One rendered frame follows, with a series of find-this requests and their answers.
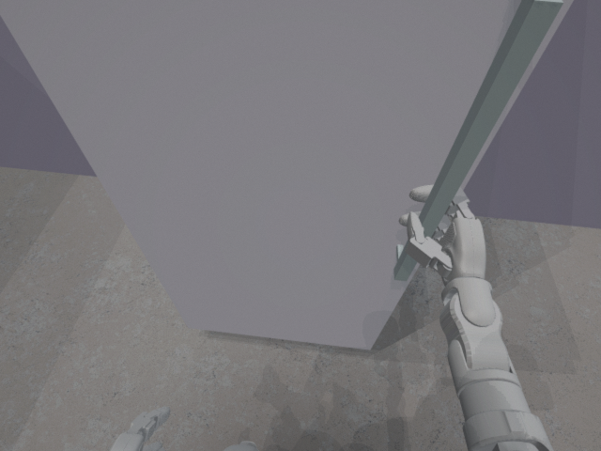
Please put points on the robot right forearm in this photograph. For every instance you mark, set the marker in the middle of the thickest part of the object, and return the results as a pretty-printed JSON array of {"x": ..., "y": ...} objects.
[{"x": 496, "y": 412}]

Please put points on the fridge door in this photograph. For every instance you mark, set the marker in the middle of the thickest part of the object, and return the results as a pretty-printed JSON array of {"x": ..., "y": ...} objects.
[{"x": 262, "y": 152}]

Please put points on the robot left hand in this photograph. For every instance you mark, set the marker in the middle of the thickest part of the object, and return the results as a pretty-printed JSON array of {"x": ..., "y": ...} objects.
[{"x": 142, "y": 428}]

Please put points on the robot right hand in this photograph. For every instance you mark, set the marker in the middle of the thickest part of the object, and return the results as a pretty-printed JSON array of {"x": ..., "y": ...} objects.
[{"x": 462, "y": 239}]

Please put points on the handle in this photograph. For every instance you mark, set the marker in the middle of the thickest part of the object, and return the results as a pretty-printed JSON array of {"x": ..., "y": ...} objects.
[{"x": 531, "y": 22}]

